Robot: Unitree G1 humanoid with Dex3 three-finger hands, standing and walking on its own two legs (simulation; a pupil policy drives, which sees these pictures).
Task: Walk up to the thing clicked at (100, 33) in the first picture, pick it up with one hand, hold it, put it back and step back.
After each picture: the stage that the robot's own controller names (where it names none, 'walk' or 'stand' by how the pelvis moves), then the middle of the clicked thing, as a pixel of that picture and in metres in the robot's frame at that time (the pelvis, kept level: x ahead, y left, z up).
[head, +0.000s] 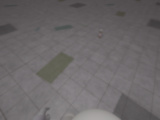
stand; (100, 34) +2.18 -0.28 -0.65
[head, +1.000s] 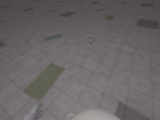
walk; (90, 39) +2.04 +0.09 -0.62
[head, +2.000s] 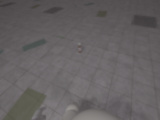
walk; (79, 48) +1.42 +0.30 -0.65
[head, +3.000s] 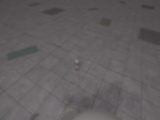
walk; (76, 65) +0.92 +0.23 -0.64
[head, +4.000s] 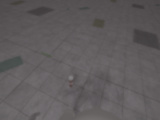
walk; (70, 81) +0.59 +0.20 -0.64
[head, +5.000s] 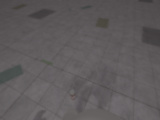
stand; (72, 94) +0.38 +0.19 -0.64
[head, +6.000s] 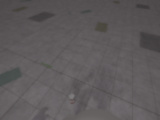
stand; (72, 98) +0.35 +0.17 -0.66
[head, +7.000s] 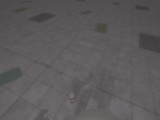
stand; (71, 98) +0.37 +0.18 -0.66
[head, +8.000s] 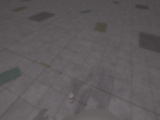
stand; (71, 98) +0.36 +0.19 -0.66
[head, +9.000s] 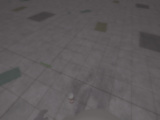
stand; (71, 98) +0.36 +0.19 -0.66
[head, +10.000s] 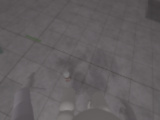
go down; (67, 76) +0.40 +0.20 -0.49
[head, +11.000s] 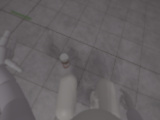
go down; (65, 61) +0.44 +0.23 -0.29
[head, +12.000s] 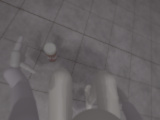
close in; (51, 54) +0.43 +0.26 -0.20
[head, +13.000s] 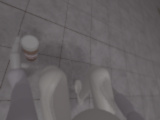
close; (31, 51) +0.42 +0.28 -0.15
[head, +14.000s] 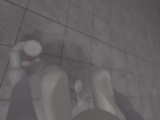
lift; (32, 53) +0.40 +0.28 -0.16
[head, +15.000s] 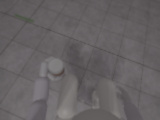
lift; (58, 70) +0.31 +0.21 -0.03
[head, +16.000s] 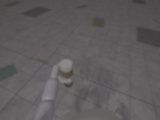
hold; (67, 75) +0.31 +0.15 +0.05
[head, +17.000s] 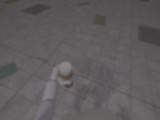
hold; (67, 76) +0.30 +0.15 +0.02
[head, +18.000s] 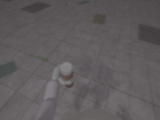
crouch; (68, 76) +0.31 +0.15 +0.01
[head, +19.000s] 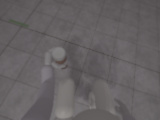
crouch; (61, 60) +0.41 +0.18 -0.06
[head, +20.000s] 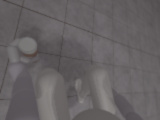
lower; (31, 53) +0.41 +0.27 -0.17
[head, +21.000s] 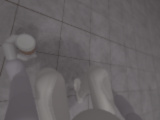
lower; (28, 50) +0.42 +0.28 -0.16
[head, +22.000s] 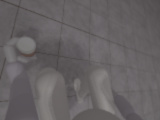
lower; (28, 52) +0.41 +0.28 -0.16
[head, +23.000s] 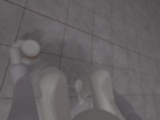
lower; (32, 54) +0.40 +0.28 -0.16
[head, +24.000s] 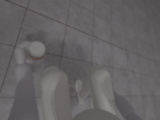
loosen; (36, 55) +0.39 +0.26 -0.16
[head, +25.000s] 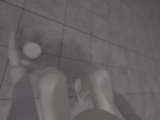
withdraw; (33, 56) +0.39 +0.26 -0.16
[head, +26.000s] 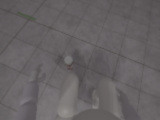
walk; (69, 64) +0.43 +0.20 -0.31
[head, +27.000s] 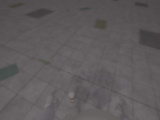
stand; (72, 97) +0.35 +0.16 -0.59
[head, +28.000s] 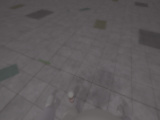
stand; (71, 97) +0.36 +0.17 -0.60
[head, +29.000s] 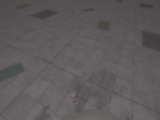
stand; (73, 97) +0.36 +0.16 -0.64
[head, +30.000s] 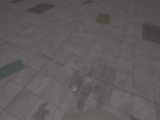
walk; (74, 91) +0.39 +0.15 -0.64
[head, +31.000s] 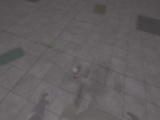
walk; (75, 73) +0.61 +0.15 -0.64
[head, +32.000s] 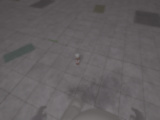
walk; (77, 59) +0.91 +0.26 -0.63
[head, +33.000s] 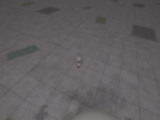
stand; (78, 63) +1.00 +0.17 -0.65
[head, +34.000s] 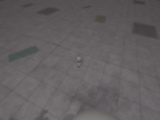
stand; (78, 62) +1.00 +0.18 -0.66
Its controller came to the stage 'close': yes
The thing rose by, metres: 0.66
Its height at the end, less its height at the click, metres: +0.00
